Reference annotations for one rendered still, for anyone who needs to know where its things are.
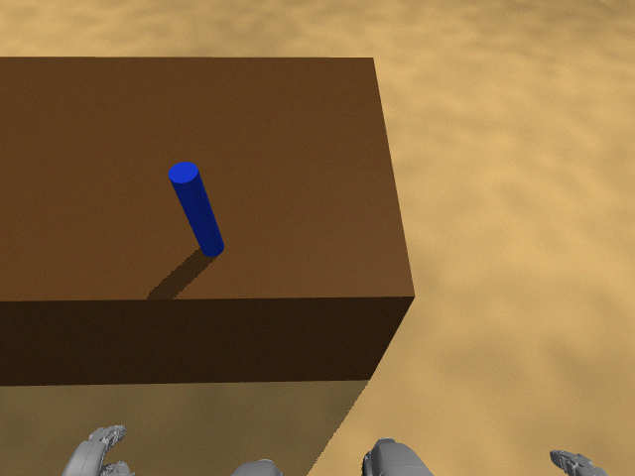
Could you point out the right robot hand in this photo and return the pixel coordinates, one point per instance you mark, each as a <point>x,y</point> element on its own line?
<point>575,465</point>

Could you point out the can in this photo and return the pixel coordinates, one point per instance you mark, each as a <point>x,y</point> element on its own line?
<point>189,188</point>

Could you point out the left robot hand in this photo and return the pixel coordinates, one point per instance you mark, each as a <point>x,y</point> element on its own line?
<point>88,457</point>

